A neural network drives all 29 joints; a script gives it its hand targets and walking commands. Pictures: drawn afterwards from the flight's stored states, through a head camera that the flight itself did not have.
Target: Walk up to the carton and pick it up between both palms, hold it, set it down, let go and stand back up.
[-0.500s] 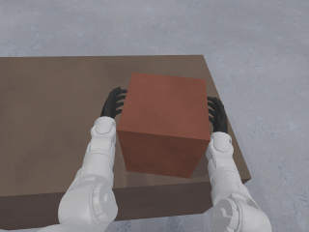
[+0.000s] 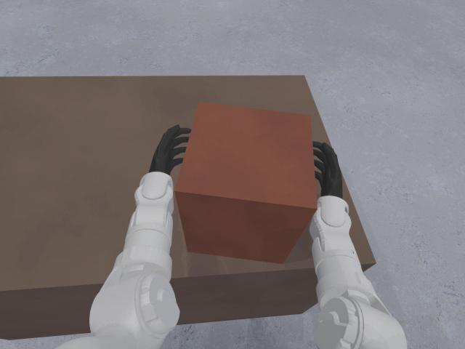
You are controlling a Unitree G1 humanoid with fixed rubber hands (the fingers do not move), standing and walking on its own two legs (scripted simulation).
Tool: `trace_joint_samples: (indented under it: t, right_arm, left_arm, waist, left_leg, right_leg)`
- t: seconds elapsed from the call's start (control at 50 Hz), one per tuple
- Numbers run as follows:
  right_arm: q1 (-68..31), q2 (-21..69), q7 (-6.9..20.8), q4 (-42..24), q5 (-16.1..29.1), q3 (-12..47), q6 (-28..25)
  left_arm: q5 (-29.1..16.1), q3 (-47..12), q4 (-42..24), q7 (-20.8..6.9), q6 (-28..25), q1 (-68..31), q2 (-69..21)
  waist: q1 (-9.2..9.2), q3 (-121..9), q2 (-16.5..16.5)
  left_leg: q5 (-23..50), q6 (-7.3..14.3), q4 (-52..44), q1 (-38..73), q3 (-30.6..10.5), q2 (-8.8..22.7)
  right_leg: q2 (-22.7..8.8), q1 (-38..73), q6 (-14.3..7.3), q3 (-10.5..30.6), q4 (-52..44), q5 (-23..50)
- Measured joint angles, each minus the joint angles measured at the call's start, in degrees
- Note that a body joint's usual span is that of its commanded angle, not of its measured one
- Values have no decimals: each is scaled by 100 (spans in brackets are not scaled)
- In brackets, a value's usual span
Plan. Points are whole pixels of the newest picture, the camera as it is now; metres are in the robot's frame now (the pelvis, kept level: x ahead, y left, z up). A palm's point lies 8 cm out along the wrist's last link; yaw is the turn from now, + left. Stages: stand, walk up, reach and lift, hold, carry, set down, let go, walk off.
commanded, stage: set down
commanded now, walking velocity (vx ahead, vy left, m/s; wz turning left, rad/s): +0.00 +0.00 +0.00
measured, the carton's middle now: (244, 188) +0.41 -0.02 -0.01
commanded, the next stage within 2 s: none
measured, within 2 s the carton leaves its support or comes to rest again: neither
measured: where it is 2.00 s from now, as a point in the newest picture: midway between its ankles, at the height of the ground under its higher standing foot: outside the picture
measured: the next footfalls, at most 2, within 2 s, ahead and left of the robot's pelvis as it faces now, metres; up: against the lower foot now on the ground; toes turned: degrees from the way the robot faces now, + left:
none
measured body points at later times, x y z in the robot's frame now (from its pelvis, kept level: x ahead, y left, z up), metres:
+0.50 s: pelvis +0.00 +0.00 -0.01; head +0.06 +0.02 +0.44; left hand +0.44 +0.13 +0.04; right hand +0.40 -0.17 +0.04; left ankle -0.01 +0.12 -0.75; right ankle -0.01 -0.12 -0.75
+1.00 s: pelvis -0.03 +0.00 -0.02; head +0.02 +0.02 +0.42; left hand +0.44 +0.18 +0.08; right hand +0.41 -0.20 +0.07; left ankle -0.01 +0.12 -0.75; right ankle -0.01 -0.12 -0.75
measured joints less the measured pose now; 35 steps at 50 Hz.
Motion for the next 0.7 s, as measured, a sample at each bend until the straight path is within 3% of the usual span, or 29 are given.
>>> trace_joint_samples:
  t: [0.18,0.38,0.44,0.54,0.6,0.7]
  right_arm:
    - [-34,3,56,24,1,-76,-39]
    - [-152,-167,65,269,91,120,-48]
    - [-278,-517,-7,762,620,765,-47]
    - [-606,-978,-335,1687,2028,2034,-26]
    - [-804,-1118,-416,2075,2600,2513,-105]
    - [-1189,-1385,-412,2714,3333,3139,-197]
  left_arm:
    - [10,-38,-63,41,-23,8,-18]
    - [-79,-68,356,132,-195,-155,200]
    - [-525,-603,828,379,-230,-249,548]
    - [-1724,-1648,1997,807,-615,-662,1070]
    - [-2310,-1997,2675,881,-958,-918,1221]
    - [-2948,-2482,3547,771,-1298,-1255,1404]
  waist:
    - [0,-47,-26]
    - [-5,-47,-28]
    - [-53,-160,-1]
    - [-79,-742,158]
    - [-72,-1085,259]
    - [-73,-1256,417]
  left_leg:
    - [-21,-12,82,-133,9,16]
    - [-51,-20,150,-166,32,42]
    - [-118,-27,318,-364,48,75]
    - [-311,-34,860,-1258,78,162]
    - [-432,-29,1170,-1729,92,196]
    - [-570,-24,1534,-2092,18,198]
  right_leg:
    - [12,-107,-9,8,15,19]
    - [35,-150,-23,28,81,-6]
    - [62,-329,-30,46,183,-27]
    - [129,-1163,-28,88,540,-94]
    - [152,-1626,-19,111,809,-179]
    - [145,-1930,7,49,1107,-307]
